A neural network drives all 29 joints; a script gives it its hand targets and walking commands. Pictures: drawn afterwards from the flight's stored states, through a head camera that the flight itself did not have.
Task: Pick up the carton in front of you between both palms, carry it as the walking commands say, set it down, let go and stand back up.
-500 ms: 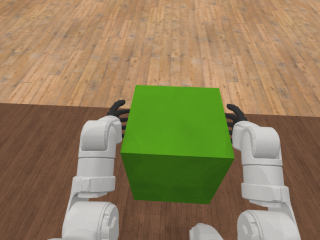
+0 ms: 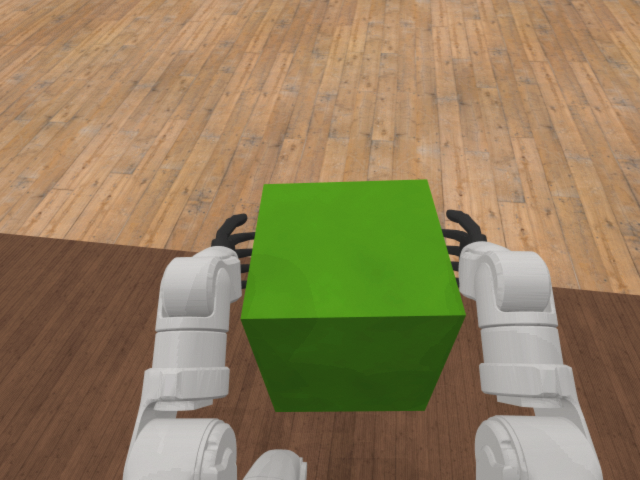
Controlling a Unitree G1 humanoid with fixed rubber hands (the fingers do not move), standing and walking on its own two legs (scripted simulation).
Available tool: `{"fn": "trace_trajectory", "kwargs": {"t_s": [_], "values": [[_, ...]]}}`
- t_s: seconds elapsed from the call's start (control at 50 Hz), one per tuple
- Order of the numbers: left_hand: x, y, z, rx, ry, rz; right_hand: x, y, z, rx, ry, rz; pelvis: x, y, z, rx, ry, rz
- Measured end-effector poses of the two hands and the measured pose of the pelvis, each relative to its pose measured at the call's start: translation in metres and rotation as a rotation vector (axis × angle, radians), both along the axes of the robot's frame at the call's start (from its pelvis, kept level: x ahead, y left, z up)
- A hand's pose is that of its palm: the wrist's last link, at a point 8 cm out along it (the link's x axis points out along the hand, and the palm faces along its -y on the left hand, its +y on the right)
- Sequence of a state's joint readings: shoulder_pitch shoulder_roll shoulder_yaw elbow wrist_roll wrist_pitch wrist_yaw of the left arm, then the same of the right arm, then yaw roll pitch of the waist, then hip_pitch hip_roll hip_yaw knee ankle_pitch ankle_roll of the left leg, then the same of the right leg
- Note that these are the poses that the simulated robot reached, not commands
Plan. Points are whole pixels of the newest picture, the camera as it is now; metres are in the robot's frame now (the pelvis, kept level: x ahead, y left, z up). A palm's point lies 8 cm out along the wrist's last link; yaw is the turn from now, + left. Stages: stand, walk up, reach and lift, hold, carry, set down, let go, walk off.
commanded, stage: carry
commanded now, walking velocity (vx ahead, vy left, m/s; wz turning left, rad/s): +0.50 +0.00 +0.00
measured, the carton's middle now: (347, 301) +0.33 +0.01 +0.01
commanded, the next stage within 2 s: none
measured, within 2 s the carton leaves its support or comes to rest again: neither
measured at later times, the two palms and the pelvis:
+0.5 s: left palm (255, 125) +0.66 +0.18 +0.06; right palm (426, 131) +0.64 -0.12 +0.06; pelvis +0.30 +0.04 -0.04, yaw -1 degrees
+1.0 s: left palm (292, 65) +0.95 +0.15 +0.02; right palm (422, 64) +0.95 -0.15 +0.02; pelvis +0.60 +0.00 -0.09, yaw +0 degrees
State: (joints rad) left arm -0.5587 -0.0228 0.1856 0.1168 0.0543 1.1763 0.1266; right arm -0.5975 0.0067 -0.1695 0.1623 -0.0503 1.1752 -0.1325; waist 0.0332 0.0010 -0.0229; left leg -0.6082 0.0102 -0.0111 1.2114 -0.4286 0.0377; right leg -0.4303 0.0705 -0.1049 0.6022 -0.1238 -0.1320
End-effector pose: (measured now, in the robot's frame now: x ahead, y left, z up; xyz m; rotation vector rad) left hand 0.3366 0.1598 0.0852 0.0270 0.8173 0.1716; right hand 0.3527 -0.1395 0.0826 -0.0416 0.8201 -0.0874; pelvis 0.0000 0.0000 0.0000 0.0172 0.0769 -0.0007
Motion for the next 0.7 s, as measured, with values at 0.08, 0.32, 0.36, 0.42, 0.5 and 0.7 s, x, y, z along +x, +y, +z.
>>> {"fn": "trace_trajectory", "kwargs": {"t_s": [0.08, 0.32, 0.36, 0.42, 0.5, 0.7], "values": [[0.04, 0.004, 0.003, -0.006, -0.026, 0.026, 0.043, 0.005, 0.0, 0.016, -0.024, 0.005, 0.038, -0.002, 0.004, 0.006, 0.01, 0.001], [0.205, 0.025, 0.026, -0.022, -0.182, 0.009, 0.2, 0.025, 0.024, 0.024, -0.18, -0.028, 0.197, 0.02, -0.02, -0.026, 0.009, -0.026], [0.239, 0.03, 0.017, -0.026, -0.196, -0.012, 0.229, 0.029, 0.019, 0.004, -0.194, -0.036, 0.23, 0.026, -0.039, -0.042, -0.008, -0.034], [0.279, 0.029, -0.003, -0.042, -0.146, -0.044, 0.26, 0.029, 0.003, -0.032, -0.146, -0.051, 0.261, 0.031, -0.048, -0.022, -0.01, -0.023], [0.319, 0.02, -0.023, -0.034, -0.039, -0.092, 0.285, 0.019, -0.02, -0.032, -0.038, -0.092, 0.3, 0.041, -0.043, -0.036, -0.005, -0.02], [0.429, 0.005, -0.028, -0.057, -0.068, -0.103, 0.389, 0.005, -0.02, -0.02, -0.068, -0.135, 0.402, 0.04, -0.035, -0.043, 0.02, -0.017]]}}
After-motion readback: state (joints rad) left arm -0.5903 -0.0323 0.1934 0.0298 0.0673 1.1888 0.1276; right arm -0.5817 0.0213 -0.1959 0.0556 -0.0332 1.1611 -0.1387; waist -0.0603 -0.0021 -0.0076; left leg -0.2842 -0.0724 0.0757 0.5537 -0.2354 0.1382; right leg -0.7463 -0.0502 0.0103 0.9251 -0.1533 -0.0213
